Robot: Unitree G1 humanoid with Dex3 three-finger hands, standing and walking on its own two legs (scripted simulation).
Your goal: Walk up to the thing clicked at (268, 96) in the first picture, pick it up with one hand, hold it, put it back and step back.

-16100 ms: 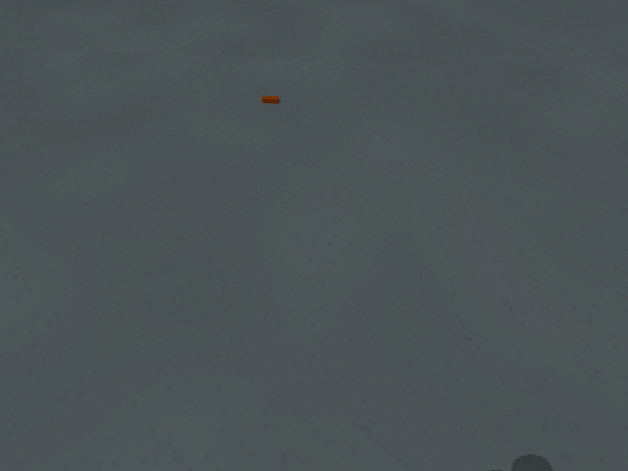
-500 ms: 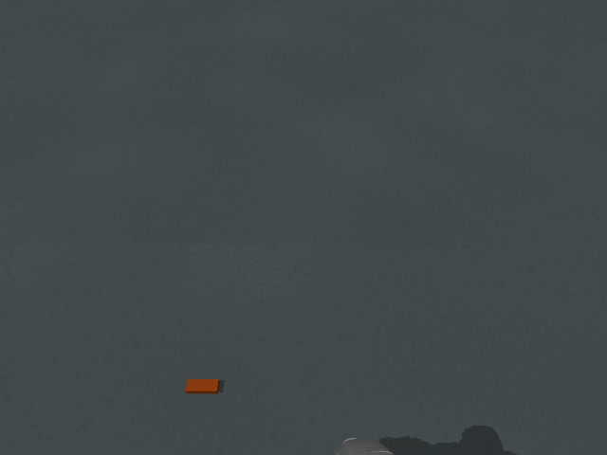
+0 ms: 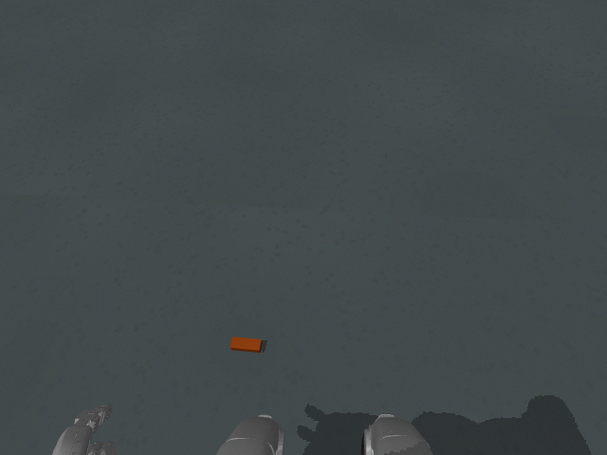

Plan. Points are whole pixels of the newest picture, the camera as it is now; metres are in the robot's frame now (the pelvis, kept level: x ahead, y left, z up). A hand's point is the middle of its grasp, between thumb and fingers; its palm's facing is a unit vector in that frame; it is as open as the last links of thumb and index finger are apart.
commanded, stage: walk up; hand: left
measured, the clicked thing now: (246, 344) +0.46 +0.24 -0.74
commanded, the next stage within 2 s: none
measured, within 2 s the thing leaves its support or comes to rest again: neither
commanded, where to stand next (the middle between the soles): +0.05 +0.03 m, yaw -5 degrees
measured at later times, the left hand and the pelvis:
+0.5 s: hand out of the picture +0.06 +0.29 -0.15, palm faces -0.08 -0.93 -0.36, open 7.4 cm; pelvis +0.01 +0.01 +0.01, yaw -2 degrees
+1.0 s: hand out of the picture +0.12 +0.28 -0.13, palm faces -0.02 -0.89 -0.45, open 7.4 cm; pelvis -0.01 +0.00 -0.01, yaw +0 degrees
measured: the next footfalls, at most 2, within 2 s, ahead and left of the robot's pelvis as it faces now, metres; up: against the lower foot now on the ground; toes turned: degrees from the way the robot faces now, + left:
left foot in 0.08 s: +0.03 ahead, +0.16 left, +0.00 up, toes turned +0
right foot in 0.54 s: +0.09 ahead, -0.13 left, +0.00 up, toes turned -4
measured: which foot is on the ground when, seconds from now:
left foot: up 0.00-0.06, down 0.08-0.56, up 0.58-0.96, down 0.98-1.00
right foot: down 0.00-0.10, up 0.12-0.52, down 0.54-1.00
